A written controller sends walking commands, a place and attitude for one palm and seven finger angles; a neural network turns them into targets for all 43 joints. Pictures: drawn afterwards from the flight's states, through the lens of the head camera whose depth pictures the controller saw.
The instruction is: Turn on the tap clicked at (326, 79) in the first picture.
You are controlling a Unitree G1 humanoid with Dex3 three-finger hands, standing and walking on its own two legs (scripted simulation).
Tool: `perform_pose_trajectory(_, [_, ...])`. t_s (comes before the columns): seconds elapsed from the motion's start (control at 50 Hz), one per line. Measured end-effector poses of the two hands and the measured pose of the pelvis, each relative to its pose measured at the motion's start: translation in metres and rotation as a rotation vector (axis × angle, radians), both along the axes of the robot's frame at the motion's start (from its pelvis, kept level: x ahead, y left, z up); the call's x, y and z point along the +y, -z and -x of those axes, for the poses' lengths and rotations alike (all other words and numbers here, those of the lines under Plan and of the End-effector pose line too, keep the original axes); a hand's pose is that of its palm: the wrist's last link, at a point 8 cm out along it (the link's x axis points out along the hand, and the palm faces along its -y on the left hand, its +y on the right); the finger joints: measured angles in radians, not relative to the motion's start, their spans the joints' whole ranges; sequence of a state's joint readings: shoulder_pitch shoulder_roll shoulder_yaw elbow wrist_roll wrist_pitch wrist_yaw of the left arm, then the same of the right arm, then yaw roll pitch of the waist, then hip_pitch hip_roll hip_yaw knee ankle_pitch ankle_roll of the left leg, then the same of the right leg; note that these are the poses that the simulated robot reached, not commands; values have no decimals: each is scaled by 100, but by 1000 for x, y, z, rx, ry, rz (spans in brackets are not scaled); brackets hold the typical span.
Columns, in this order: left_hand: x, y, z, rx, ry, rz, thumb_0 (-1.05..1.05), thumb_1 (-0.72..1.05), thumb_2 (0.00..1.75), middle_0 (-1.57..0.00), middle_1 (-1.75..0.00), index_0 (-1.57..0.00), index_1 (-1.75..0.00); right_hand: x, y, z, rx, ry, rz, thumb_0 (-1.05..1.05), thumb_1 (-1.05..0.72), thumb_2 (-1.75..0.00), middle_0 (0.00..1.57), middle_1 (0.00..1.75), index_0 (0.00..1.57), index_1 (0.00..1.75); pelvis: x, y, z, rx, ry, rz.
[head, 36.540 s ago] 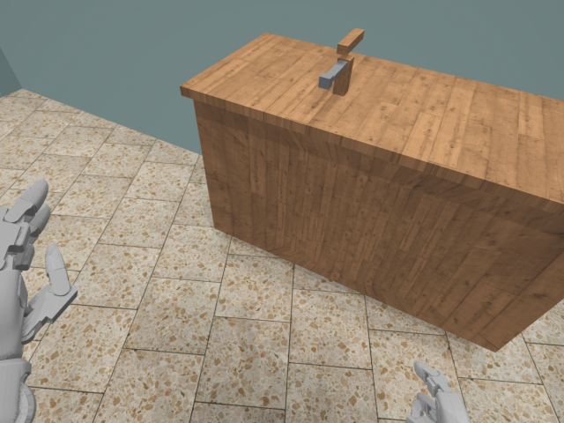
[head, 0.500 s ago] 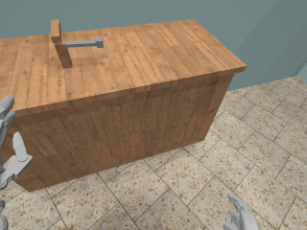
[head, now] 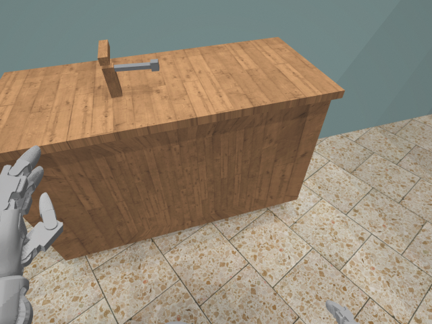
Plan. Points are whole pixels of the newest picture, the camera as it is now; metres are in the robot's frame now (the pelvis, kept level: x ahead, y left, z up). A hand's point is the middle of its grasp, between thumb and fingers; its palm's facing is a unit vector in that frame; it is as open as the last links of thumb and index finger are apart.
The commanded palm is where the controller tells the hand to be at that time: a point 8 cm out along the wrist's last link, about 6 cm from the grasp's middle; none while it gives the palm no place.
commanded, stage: stop stepping back and stand still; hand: left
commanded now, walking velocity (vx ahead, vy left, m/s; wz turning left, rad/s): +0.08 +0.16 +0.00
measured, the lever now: (154, 65) +0.83 +0.25 +0.10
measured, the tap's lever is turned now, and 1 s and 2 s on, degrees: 82 82 82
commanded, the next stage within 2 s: stand and check the lever's angle in 0.18 s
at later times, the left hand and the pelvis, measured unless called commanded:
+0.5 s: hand (51, 211) +0.23 +0.25 +0.16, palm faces +0.41 -0.83 -0.37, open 7.4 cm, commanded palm +0.18 +0.30 +0.19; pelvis +0.02 +0.02 +0.01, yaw +1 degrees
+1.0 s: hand (42, 206) +0.24 +0.27 +0.17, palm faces +0.39 -0.84 -0.37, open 7.4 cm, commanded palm +0.19 +0.31 +0.19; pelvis +0.02 +0.03 +0.01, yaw -1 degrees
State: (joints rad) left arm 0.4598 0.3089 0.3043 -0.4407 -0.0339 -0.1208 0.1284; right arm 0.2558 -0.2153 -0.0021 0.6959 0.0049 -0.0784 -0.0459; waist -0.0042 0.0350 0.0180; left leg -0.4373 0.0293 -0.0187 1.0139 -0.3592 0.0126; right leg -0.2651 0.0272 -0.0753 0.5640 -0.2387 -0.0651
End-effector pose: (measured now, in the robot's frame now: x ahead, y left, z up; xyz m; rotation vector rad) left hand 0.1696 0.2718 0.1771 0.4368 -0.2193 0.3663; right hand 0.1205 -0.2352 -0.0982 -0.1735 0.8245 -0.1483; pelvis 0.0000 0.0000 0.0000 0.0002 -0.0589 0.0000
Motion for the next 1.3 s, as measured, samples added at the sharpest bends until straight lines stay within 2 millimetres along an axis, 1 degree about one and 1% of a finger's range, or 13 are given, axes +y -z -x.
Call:
perform_pose_trajectory(0.06, [-1,-1,5,18,1,11,1,89,90,-21,-30,-21,-30,-5,-10,-2,-5,7,15,2,-90,-90,20,29,20,30,0,-7,1,6,-2,-16])
perform_pose_trajectory(0.12, [3,-6,6,12,-5,-3,1,89,90,-21,-30,-21,-30,-8,-22,-8,-43,8,43,2,-90,-90,20,29,20,30,1,-11,1,10,-5,-32])
perform_pose_trajectory(0.2, [12,-8,1,-36,-8,-20,1,89,90,-21,-30,-21,-30,-8,-27,-25,-112,1,81,2,-90,-90,20,29,20,30,9,-2,1,11,-7,-11])
perform_pose_trajectory(0.28, [18,-8,-6,-28,-40,-43,1,89,90,-21,-30,-21,-30,1,-26,-39,-140,-1,43,2,-90,-90,20,29,20,30,7,-1,-3,2,-15,-23])
perform_pose_trajectory(0.36, [17,-6,-9,-2,-56,-35,1,90,90,-21,-30,-20,-30,13,-21,-52,-129,-39,1,2,-90,-90,20,29,20,30,6,-2,-11,13,-25,0])
perform_pose_trajectory(0.46, [16,-2,-16,10,-35,8,1,89,90,-21,-30,-21,-30,25,-22,-62,-94,-66,0,2,-90,-90,20,29,20,30,13,-5,-20,17,-16,10])
perform_pose_trajectory(0.6, [30,-4,-32,25,-27,-7,1,89,90,-21,-30,-21,-30,36,-32,-76,-108,-61,9,2,-90,-90,20,29,20,30,21,-10,-26,22,-2,4])
perform_pose_trajectory(0.7, [32,-4,-37,26,-9,-1,1,90,90,-21,-30,-21,-30,39,-40,-82,-133,-59,18,2,-90,-90,20,29,20,30,25,-11,-27,30,5,8])
perform_pose_trajectory(0.86, [34,-3,-34,31,1,10,1,89,90,-21,-30,-21,-30,36,-44,-80,-130,-46,43,2,-90,-90,20,29,20,30,29,-13,-27,38,10,10])
perform_pose_trajectory(1.3, [38,-1,-21,44,-13,16,1,90,90,-21,-30,-21,-30,35,-36,-49,-92,-19,42,2,-90,-90,20,29,20,30,33,-14,-13,38,15,15])
